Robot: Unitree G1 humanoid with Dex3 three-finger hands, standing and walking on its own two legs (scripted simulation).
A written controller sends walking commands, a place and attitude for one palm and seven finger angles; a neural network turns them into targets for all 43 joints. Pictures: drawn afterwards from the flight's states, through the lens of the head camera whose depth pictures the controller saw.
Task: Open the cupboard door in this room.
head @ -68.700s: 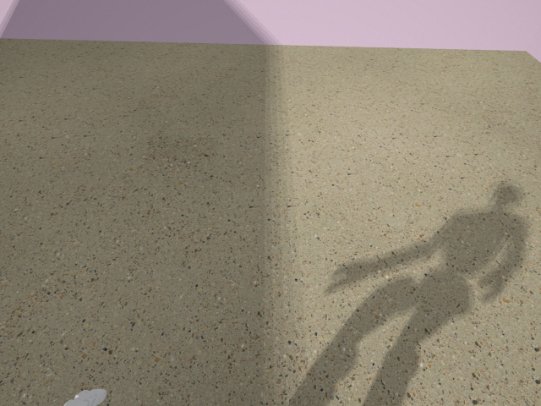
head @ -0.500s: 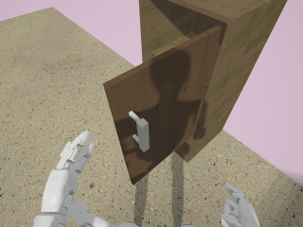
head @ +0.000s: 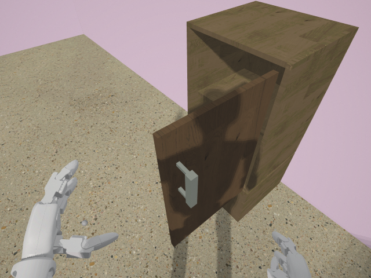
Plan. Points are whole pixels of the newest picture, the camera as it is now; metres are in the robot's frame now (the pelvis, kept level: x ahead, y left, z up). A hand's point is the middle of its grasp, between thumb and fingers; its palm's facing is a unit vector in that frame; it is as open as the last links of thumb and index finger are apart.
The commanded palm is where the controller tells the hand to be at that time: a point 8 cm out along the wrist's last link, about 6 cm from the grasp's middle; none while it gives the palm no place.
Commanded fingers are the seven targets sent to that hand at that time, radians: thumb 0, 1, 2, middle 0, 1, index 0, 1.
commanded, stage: draw the hand back to the body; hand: left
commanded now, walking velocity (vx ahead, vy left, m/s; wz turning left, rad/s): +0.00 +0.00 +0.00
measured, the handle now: (186, 184) +0.34 +0.04 +0.00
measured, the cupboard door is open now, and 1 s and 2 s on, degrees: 89 89 89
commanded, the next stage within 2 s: step back with the hand held close in 0.78 s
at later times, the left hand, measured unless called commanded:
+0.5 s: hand (30, 187) +0.20 +0.26 +0.19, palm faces +0.47 -0.78 -0.41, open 8.2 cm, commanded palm +0.15 +0.29 +0.19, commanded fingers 0.00 0.90 0.90 -0.20 -0.30 -0.20 -0.30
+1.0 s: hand (41, 193) +0.19 +0.24 +0.18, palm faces +0.44 -0.79 -0.43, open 7.4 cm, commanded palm +0.14 +0.28 +0.20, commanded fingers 0.00 0.90 0.90 -0.20 -0.30 -0.20 -0.30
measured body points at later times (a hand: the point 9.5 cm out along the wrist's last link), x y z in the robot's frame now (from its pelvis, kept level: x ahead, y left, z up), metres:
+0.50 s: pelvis +0.01 -0.01 +0.02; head -0.01 -0.03 +0.47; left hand +0.17 +0.30 +0.21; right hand +0.20 -0.23 -0.06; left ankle -0.02 +0.09 -0.72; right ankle -0.01 -0.12 -0.72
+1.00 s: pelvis -0.01 -0.02 +0.02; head -0.02 -0.04 +0.47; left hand +0.16 +0.28 +0.21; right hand +0.18 -0.25 -0.06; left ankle -0.02 +0.09 -0.72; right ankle -0.01 -0.13 -0.72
